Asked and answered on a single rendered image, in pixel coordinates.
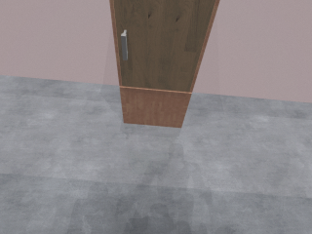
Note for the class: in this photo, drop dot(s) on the cupboard door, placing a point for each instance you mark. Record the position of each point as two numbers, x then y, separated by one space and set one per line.
164 41

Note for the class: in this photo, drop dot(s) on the handle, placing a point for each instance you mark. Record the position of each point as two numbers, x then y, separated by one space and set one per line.
124 45

